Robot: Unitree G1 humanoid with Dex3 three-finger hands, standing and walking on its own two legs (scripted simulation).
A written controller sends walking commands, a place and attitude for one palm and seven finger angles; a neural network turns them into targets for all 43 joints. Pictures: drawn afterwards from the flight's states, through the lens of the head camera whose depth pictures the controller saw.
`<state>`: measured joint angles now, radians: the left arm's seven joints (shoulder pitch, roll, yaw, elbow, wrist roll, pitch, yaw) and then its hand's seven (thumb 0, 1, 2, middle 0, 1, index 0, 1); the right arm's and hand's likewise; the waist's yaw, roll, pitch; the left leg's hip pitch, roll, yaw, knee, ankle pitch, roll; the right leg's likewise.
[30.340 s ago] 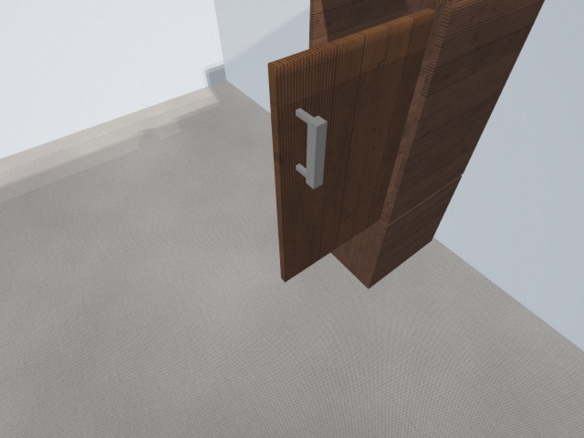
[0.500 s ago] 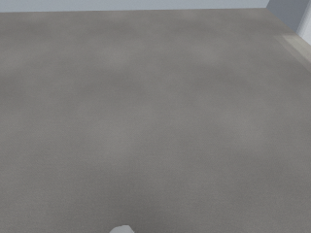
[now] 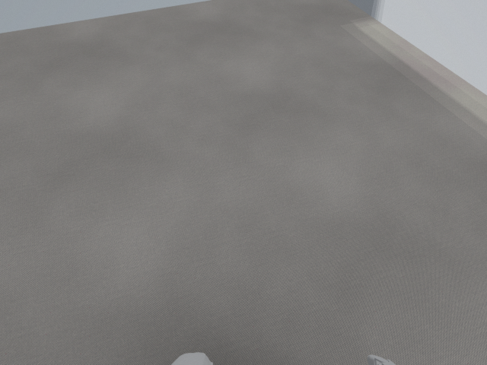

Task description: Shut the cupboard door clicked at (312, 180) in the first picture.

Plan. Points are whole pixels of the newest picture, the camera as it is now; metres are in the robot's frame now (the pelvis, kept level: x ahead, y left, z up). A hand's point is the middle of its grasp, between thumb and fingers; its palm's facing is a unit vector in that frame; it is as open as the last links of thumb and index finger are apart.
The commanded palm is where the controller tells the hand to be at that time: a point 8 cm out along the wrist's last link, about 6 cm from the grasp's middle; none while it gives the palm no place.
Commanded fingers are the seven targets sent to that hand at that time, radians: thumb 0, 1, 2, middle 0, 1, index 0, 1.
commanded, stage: turn to face it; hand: left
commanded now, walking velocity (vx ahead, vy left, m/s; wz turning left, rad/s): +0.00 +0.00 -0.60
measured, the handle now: out of the picture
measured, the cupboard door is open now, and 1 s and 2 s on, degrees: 54 54 54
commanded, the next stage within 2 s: none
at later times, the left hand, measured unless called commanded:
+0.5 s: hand (182, 290) +0.26 +0.15 -0.16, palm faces -0.35 -0.90 -0.25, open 7.4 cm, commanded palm none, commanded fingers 0.00 0.90 0.90 -0.20 -0.30 -0.20 -0.30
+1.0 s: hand (181, 282) +0.28 +0.16 -0.17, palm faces -0.54 -0.82 -0.19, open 7.4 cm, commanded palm none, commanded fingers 0.00 0.90 0.90 -0.20 -0.30 -0.20 -0.30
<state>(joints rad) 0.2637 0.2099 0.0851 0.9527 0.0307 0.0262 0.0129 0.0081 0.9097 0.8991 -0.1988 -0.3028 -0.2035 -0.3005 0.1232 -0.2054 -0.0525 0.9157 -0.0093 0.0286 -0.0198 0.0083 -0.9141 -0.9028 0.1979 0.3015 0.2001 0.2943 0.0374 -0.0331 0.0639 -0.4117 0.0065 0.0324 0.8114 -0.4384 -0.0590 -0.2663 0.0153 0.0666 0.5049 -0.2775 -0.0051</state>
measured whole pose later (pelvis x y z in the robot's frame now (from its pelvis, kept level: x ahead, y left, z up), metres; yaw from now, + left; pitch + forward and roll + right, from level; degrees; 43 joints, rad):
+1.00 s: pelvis +0.10 +0.03 +0.00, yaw -36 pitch +1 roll -3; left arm 0.18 0.26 0.09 0.90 0.02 0.09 -0.04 0.01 0.91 0.90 -0.20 -0.30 -0.20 -0.30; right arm 0.24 -0.19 -0.01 0.88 -0.03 0.00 -0.02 0.01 -0.91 -0.90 0.20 0.30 0.21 0.30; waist 0.01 -0.02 0.08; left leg -0.26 0.13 0.14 0.52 -0.26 0.00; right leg -0.42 -0.01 -0.05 0.97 -0.48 0.06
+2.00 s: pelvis +0.12 -0.02 +0.00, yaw -71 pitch +1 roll +0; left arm 0.17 0.21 0.05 0.90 0.02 0.04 0.00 0.01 0.91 0.90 -0.20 -0.30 -0.20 -0.30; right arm 0.20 -0.27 -0.06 0.91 -0.02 0.06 -0.01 0.01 -0.91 -0.90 0.20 0.30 0.20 0.29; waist -0.02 0.02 0.09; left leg -0.47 0.08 0.05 1.06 -0.46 -0.09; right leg -0.25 0.01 0.02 0.53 -0.29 -0.02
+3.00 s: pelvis +0.15 -0.12 +0.00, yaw -97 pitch +0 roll -2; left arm 0.25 0.23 0.08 1.01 0.04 0.06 -0.04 0.01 0.91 0.90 -0.20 -0.30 -0.20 -0.30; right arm 0.32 -0.17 -0.02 0.96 -0.04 -0.03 -0.02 0.00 -0.91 -0.90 0.20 0.30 0.20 0.29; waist -0.02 -0.05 0.01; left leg -0.24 0.07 0.11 0.52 -0.29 0.02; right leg -0.42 0.01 0.00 1.03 -0.40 -0.01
